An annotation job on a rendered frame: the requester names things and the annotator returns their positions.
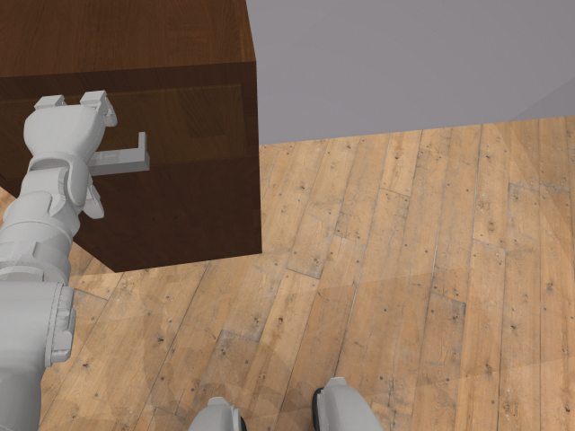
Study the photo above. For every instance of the cabinet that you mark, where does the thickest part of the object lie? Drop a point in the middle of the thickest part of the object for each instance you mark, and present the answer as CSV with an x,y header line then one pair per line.
x,y
175,213

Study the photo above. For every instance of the handle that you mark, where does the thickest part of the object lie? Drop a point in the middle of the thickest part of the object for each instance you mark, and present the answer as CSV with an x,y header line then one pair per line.
x,y
120,161

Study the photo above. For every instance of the left robot thigh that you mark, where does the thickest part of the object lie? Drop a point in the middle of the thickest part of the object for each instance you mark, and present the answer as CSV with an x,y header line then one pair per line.
x,y
220,417

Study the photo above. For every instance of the robot thigh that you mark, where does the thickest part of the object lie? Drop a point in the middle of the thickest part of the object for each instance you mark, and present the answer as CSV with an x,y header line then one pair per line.
x,y
342,408
220,417

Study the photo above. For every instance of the left robot forearm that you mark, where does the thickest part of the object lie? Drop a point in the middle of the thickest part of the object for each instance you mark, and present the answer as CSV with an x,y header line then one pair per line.
x,y
37,234

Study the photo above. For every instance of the drawer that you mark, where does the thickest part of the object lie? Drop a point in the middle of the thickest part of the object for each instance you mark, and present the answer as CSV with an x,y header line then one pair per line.
x,y
181,124

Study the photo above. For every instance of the right robot thigh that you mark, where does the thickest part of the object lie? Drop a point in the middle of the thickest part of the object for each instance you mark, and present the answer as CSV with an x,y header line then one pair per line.
x,y
342,408

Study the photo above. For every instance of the robot left hand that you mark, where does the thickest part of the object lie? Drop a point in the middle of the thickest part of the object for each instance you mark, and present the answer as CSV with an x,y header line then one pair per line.
x,y
71,129

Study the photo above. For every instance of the left robot upper arm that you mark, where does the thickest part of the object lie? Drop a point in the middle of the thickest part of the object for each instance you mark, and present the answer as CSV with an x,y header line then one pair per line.
x,y
37,326

